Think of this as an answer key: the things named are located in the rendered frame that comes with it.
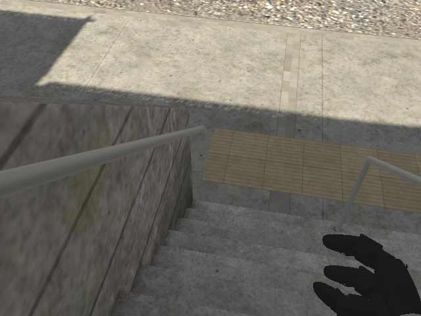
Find stairs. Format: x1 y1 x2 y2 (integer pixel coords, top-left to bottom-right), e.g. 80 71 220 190
110 199 421 316

